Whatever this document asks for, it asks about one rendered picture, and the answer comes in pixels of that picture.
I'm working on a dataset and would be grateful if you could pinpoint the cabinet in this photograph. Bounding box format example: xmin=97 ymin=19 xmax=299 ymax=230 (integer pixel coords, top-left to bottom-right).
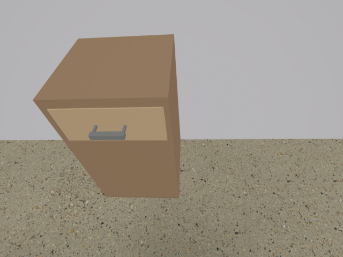
xmin=33 ymin=34 xmax=181 ymax=198

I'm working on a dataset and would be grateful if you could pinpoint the handle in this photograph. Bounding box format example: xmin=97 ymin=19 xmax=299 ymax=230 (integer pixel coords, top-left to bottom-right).
xmin=88 ymin=125 xmax=127 ymax=140

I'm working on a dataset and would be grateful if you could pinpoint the drawer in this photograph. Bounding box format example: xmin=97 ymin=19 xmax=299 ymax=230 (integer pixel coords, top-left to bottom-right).
xmin=47 ymin=107 xmax=167 ymax=140

